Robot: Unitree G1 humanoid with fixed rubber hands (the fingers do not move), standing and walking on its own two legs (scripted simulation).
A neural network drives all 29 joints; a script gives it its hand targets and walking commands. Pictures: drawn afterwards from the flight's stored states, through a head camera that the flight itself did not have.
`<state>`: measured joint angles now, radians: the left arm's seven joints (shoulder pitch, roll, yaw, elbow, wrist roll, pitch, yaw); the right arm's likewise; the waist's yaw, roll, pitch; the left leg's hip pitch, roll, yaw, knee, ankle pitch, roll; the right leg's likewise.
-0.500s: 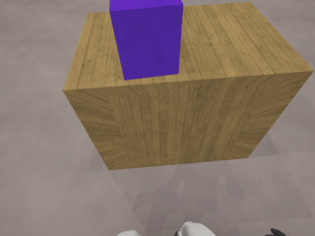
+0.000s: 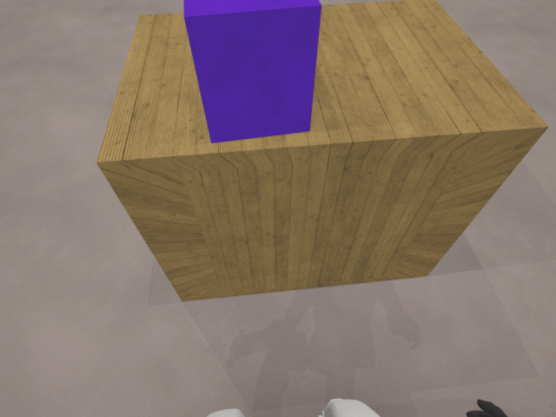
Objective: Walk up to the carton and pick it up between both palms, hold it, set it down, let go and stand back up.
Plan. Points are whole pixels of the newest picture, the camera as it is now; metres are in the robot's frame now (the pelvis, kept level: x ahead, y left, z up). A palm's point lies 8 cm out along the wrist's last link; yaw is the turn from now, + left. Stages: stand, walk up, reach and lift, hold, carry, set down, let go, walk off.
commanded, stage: walk up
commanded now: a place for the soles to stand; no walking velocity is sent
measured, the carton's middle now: (251, 55) +0.73 +0.05 +0.11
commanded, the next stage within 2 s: none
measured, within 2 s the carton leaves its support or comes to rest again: neither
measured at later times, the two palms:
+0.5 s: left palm out of the picture +0.07 +0.30 -0.11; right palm out of the picture +0.11 -0.31 -0.10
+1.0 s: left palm out of the picture +0.08 +0.32 -0.11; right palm out of the picture +0.12 -0.30 -0.10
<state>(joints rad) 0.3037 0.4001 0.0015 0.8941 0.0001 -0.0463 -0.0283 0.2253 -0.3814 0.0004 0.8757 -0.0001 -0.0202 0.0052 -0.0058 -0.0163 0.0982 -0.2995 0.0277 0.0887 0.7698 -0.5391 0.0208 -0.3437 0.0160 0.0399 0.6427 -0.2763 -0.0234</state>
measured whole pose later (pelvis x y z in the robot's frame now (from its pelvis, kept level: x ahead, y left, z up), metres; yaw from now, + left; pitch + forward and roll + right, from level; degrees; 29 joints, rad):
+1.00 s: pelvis +0.03 +0.01 +0.00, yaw +0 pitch -1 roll -1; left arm 0.28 0.40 0.00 0.89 0.00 -0.06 -0.03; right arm 0.19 -0.42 0.00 0.88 0.00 -0.01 0.06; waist 0.00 0.00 0.10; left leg -0.36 0.03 0.07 0.80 -0.49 0.03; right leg -0.31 -0.01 0.04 0.63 -0.32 -0.04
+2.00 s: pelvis +0.25 +0.07 -0.01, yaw +2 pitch -4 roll +0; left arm 0.24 0.42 0.00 0.90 0.00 0.01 -0.03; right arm 0.26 -0.39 0.00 0.89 0.00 -0.05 -0.01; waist -0.01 -0.03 0.10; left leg -0.33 0.04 0.06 0.67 -0.27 0.01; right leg -0.33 0.01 0.03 0.71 -0.32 -0.01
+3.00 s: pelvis +0.26 +0.05 +0.00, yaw +0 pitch -2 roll -1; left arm 0.23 0.39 0.00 0.92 0.00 0.01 -0.03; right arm 0.14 -0.37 0.00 0.92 0.00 -0.04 0.00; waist -0.01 -0.01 0.10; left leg -0.35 0.09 0.06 0.66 -0.28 -0.02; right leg -0.29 0.03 0.03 0.66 -0.34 -0.01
